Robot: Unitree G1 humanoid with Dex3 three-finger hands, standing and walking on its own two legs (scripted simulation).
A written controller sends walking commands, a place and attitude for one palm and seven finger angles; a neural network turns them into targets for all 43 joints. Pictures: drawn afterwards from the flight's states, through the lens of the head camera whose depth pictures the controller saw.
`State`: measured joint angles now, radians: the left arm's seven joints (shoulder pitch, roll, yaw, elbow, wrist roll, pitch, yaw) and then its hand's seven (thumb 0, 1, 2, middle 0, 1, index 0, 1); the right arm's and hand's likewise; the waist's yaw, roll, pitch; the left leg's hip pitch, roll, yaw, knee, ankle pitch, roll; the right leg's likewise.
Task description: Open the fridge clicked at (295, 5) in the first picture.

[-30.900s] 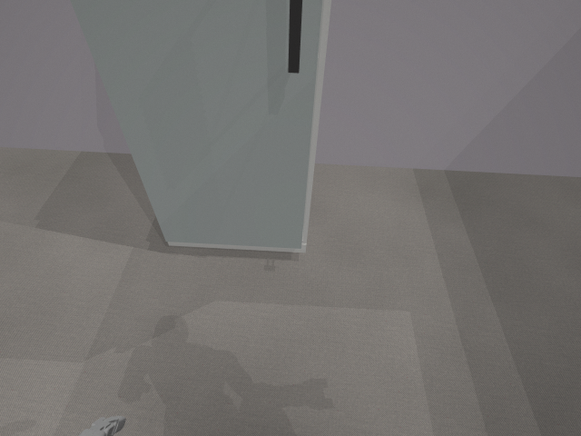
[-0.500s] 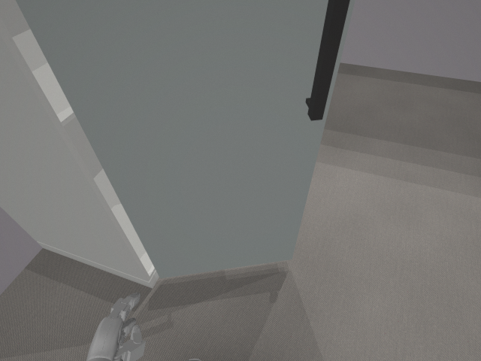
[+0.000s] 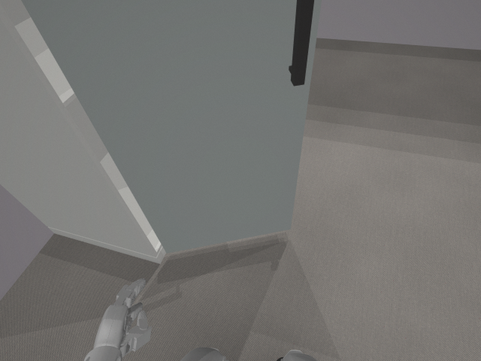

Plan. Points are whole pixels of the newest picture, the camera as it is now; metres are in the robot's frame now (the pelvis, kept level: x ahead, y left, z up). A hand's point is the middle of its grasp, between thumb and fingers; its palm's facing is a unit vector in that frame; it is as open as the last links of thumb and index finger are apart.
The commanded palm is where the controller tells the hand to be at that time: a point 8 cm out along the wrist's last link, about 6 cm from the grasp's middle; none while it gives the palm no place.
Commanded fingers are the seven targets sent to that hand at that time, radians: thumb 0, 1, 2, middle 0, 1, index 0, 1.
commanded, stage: step back with the hand held close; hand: right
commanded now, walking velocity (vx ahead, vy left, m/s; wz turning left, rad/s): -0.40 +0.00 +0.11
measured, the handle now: out of the picture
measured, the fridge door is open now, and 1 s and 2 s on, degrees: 62 62 62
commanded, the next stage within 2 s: stop stepping back and stand still in 0.14 s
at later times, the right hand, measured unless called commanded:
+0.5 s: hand out of the picture +0.13 -0.22 +0.17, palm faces +0.24 +0.86 -0.45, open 7.4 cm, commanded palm +0.07 -0.26 +0.19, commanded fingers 0.00 -0.90 -0.90 0.20 0.30 0.20 0.30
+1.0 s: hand out of the picture +0.07 -0.26 +0.19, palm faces +0.38 +0.82 -0.43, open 7.4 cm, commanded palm +0.01 -0.30 +0.19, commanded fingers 0.00 -0.90 -0.90 0.20 0.30 0.20 0.30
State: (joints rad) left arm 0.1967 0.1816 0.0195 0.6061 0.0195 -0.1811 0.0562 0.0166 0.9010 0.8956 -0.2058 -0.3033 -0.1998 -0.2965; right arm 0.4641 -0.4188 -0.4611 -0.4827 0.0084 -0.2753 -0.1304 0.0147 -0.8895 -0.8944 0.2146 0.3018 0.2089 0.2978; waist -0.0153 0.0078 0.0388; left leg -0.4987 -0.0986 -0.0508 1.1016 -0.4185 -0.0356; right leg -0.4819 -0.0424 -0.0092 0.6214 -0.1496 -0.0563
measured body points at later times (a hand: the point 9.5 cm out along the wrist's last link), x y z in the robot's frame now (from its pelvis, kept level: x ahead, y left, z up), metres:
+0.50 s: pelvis -0.12 +0.01 +0.01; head -0.13 -0.02 +0.46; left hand -0.03 +0.28 -0.05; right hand +0.11 -0.26 +0.20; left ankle -0.14 +0.10 -0.71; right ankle -0.01 -0.06 -0.72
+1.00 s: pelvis -0.16 -0.02 +0.01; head -0.19 -0.04 +0.46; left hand -0.05 +0.21 -0.07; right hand +0.04 -0.30 +0.21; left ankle -0.14 +0.08 -0.70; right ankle -0.14 -0.15 -0.72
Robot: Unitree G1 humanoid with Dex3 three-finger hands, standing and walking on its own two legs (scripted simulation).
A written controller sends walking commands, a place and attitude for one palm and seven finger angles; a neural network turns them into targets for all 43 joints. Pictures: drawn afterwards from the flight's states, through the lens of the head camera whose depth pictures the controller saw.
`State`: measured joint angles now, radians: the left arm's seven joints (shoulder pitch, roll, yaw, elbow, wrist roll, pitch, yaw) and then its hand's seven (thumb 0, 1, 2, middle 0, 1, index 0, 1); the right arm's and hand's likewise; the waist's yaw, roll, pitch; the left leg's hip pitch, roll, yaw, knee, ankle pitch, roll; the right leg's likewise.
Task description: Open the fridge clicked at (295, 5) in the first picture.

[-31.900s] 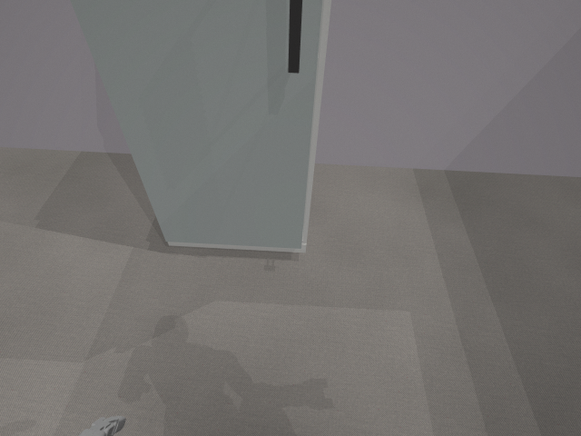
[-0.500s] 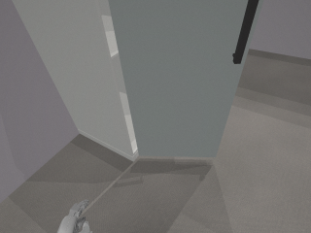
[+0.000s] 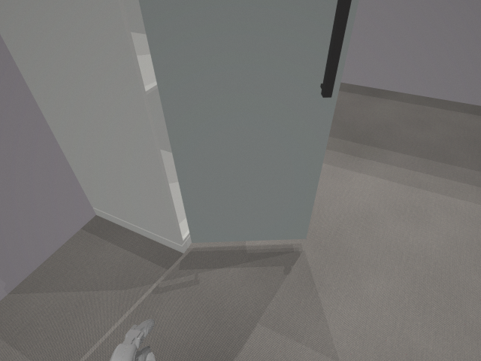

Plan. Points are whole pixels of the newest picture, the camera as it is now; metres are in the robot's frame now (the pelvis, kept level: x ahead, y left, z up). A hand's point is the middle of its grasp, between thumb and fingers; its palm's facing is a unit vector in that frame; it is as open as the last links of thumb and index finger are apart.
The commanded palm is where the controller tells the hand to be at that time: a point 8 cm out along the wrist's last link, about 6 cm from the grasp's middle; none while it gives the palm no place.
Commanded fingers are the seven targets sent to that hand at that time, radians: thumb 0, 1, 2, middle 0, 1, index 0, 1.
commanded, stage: let the arm hang, fingers relaxed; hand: right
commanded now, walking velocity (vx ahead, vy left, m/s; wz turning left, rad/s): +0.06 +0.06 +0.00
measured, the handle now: (335, 30) +0.84 -0.18 +0.26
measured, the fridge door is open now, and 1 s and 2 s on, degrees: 62 62 62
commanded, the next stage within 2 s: look to check the result in 1.20 s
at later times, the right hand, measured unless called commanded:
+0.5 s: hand out of the picture +0.03 -0.19 -0.18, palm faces +0.03 +0.98 -0.19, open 6.9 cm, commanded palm none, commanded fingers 0.00 -0.90 -0.90 0.20 0.30 0.20 0.30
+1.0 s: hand out of the picture +0.09 -0.27 -0.14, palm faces +0.00 +0.94 -0.34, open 7.4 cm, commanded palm none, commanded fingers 0.00 -0.90 -0.90 0.20 0.30 0.20 0.30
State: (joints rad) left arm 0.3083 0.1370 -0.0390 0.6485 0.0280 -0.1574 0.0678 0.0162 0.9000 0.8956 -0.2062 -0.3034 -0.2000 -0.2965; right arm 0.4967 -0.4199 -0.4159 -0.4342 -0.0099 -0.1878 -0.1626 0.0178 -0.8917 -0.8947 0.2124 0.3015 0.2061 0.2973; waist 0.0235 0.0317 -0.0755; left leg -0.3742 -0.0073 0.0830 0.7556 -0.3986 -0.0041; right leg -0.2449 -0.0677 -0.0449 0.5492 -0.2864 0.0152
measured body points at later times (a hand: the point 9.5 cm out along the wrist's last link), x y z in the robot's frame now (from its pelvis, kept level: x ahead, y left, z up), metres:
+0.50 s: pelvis +0.01 +0.00 +0.00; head +0.04 -0.02 +0.45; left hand +0.07 +0.26 -0.13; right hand +0.03 -0.24 -0.16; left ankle +0.03 +0.10 -0.73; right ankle +0.02 -0.12 -0.73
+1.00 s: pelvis +0.01 -0.02 +0.01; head +0.01 -0.02 +0.46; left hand +0.07 +0.25 -0.13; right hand +0.09 -0.32 -0.11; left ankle +0.03 +0.10 -0.73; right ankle +0.02 -0.12 -0.73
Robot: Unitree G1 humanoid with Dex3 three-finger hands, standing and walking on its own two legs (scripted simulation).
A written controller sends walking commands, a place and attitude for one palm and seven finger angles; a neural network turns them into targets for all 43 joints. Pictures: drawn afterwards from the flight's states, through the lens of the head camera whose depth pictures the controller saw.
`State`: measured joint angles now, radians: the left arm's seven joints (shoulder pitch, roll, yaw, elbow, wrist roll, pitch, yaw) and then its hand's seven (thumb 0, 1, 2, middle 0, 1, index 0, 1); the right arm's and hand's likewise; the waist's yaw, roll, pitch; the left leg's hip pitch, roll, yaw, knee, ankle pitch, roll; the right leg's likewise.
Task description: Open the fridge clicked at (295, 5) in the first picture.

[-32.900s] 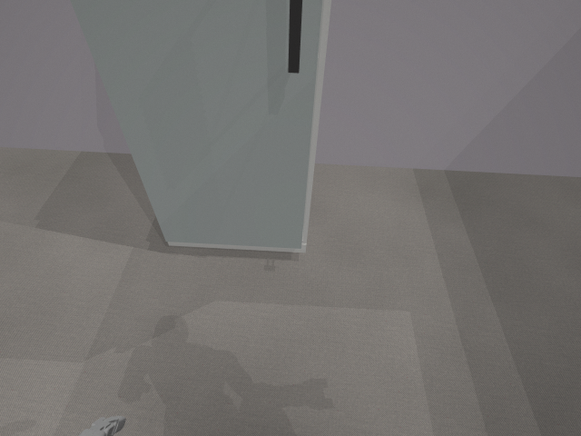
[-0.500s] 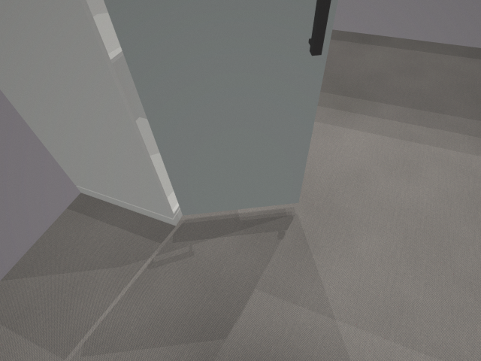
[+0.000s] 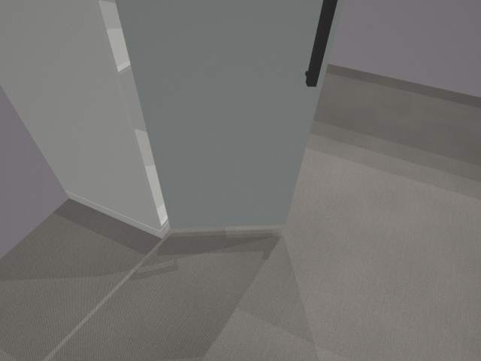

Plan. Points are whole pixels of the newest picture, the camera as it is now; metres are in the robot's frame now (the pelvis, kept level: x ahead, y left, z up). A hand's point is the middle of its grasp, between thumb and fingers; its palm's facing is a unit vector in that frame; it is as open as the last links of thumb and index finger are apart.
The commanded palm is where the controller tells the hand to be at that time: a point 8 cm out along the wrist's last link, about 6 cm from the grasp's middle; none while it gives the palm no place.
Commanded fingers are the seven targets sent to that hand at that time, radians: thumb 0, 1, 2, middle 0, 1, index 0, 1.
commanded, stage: let the arm hang, fingers relaxed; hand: right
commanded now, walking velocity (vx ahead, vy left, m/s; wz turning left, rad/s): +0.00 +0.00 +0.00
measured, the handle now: (323, 16) +0.83 -0.14 +0.25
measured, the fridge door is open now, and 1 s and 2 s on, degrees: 62 62 62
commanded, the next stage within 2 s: look to check the result in 0.20 s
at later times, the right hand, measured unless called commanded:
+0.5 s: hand out of the picture +0.07 -0.24 -0.16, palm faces -0.04 +0.95 -0.31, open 7.4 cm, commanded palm none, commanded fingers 0.00 -0.90 -0.90 0.20 0.30 0.20 0.30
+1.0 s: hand out of the picture +0.11 -0.24 -0.16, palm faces -0.04 +0.94 -0.33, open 7.4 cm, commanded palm none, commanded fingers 0.00 -0.90 -0.90 0.20 0.30 0.20 0.30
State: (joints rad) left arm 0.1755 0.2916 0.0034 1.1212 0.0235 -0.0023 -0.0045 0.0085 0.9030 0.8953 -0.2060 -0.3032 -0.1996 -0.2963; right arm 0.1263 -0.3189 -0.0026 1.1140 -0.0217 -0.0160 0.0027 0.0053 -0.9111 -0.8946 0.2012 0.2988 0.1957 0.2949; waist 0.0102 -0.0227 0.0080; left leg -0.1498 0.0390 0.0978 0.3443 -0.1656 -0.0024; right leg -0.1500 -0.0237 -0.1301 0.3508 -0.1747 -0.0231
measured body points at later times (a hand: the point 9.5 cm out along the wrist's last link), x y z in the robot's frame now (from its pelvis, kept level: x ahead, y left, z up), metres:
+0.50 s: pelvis +0.01 +0.00 +0.00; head +0.03 +0.00 +0.45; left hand +0.08 +0.29 -0.14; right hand +0.07 -0.29 -0.14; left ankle +0.01 +0.12 -0.75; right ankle +0.01 -0.10 -0.75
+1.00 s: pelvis +0.03 +0.01 +0.00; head +0.04 +0.01 +0.45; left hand +0.10 +0.30 -0.13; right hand +0.11 -0.29 -0.13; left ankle +0.01 +0.12 -0.75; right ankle +0.01 -0.10 -0.75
